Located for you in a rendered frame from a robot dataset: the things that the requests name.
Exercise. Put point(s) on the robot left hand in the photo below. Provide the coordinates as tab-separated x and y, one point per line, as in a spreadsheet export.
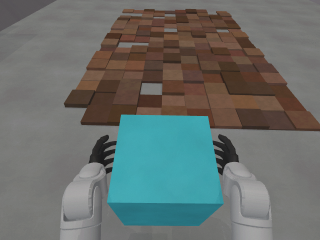
98	155

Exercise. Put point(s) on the robot left forearm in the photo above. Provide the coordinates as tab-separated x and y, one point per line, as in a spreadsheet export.
81	208

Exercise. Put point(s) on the carton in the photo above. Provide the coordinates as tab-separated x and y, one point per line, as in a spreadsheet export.
164	171

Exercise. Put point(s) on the robot right forearm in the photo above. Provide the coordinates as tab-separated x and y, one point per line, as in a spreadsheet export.
250	205

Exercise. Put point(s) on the robot right hand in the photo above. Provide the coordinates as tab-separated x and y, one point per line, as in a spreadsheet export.
228	154

